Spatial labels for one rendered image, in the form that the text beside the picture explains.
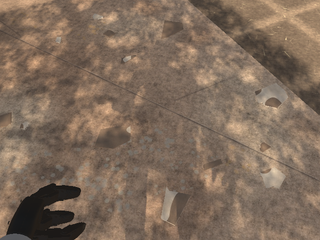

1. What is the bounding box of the robot left hand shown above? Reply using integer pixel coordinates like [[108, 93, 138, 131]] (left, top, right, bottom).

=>
[[6, 183, 86, 240]]

